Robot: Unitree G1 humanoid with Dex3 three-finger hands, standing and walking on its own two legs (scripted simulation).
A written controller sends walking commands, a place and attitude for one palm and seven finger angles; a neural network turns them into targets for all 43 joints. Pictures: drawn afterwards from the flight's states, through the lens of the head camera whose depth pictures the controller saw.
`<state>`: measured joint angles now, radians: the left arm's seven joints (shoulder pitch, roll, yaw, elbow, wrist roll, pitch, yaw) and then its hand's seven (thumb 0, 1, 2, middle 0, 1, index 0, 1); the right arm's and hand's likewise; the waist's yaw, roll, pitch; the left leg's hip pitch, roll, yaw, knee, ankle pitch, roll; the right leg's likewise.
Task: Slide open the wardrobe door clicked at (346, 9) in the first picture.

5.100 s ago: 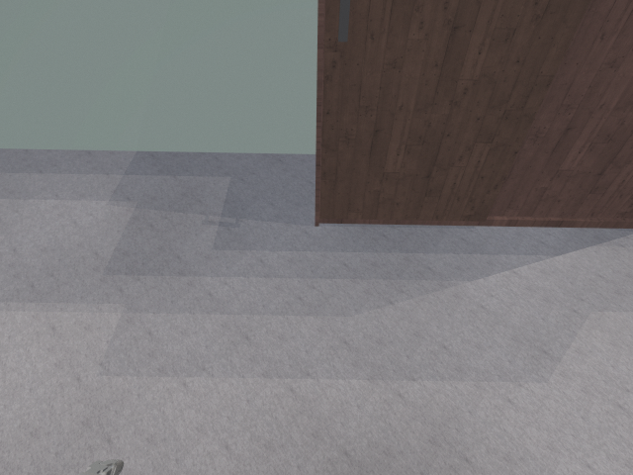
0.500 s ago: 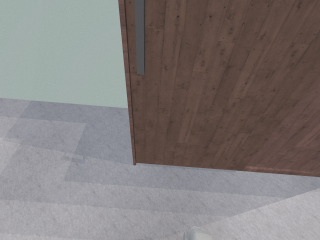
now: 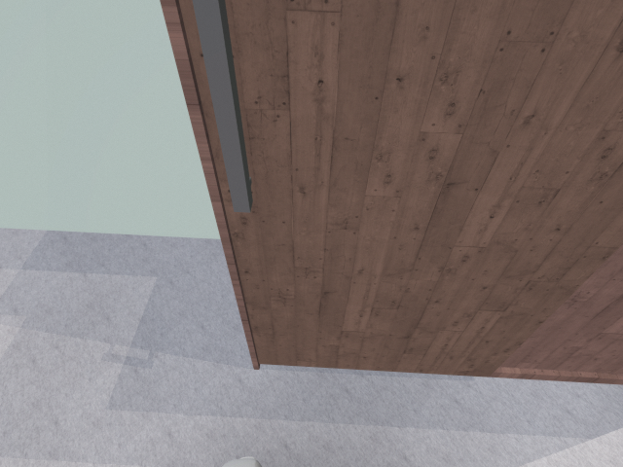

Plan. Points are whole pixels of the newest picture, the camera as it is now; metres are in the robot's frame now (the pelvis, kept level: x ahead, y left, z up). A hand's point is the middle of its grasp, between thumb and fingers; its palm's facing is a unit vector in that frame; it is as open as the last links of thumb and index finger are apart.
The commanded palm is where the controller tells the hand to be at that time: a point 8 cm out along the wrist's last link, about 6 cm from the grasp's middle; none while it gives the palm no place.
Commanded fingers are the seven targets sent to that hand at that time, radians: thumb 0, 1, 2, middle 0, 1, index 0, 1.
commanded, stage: come to a stop and stand still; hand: left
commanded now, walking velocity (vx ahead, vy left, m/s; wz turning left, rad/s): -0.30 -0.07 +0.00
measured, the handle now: (233, 115) +0.50 +0.14 +0.20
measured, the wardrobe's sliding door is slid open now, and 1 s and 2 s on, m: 0.00 0.00 0.00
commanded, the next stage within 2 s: look again from close up in 1.44 s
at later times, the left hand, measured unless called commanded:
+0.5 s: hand out of the picture +0.05 +0.18 -0.17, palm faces +0.02 -0.95 -0.30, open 7.4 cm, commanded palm none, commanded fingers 0.00 0.90 0.90 -0.20 -0.30 -0.20 -0.30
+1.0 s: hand out of the picture -0.03 +0.19 -0.18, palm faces +0.05 -0.98 -0.20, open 7.4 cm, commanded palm none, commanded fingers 0.00 0.90 0.90 -0.20 -0.30 -0.20 -0.30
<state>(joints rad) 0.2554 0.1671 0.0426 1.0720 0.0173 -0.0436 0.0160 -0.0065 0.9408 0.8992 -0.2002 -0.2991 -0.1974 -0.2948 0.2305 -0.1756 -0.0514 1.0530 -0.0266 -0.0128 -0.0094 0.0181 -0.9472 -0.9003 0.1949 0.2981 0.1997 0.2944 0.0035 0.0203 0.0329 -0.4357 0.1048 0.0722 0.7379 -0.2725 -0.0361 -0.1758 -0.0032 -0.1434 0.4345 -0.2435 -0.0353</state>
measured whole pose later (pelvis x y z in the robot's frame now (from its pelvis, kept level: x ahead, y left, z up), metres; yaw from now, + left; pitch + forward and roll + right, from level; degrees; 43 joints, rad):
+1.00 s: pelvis -0.03 +0.00 +0.00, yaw -1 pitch -1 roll +1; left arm 0.26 0.19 0.03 1.12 0.01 0.04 0.03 0.01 0.92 0.90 -0.20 -0.30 -0.20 -0.29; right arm 0.26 -0.14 -0.01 1.10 -0.02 0.01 -0.03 0.01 -0.93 -0.90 0.20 0.30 0.20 0.29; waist 0.03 -0.03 0.03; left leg -0.13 0.00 0.07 0.44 -0.29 0.01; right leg -0.24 -0.09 -0.05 0.47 -0.20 0.05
